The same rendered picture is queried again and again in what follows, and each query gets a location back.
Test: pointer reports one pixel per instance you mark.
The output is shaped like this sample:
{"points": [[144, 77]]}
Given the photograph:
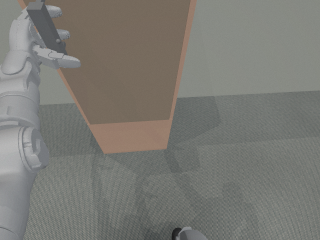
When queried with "robot left upper arm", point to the robot left upper arm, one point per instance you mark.
{"points": [[23, 154]]}

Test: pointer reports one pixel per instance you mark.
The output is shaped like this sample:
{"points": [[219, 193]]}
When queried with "cupboard door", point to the cupboard door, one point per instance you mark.
{"points": [[129, 52]]}

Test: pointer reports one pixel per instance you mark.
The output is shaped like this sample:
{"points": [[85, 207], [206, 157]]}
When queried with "robot right thigh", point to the robot right thigh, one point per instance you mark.
{"points": [[190, 235]]}

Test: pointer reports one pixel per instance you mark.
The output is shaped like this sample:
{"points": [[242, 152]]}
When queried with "handle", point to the handle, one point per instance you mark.
{"points": [[42, 20]]}

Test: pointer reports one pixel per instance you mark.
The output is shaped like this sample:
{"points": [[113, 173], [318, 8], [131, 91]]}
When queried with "robot right foot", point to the robot right foot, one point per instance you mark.
{"points": [[175, 233]]}

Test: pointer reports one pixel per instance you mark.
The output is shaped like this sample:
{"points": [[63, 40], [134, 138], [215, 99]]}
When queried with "robot left forearm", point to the robot left forearm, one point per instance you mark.
{"points": [[19, 93]]}

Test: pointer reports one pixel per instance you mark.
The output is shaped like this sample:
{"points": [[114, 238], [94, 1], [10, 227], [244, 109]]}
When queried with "robot left hand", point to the robot left hand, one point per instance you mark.
{"points": [[23, 37]]}

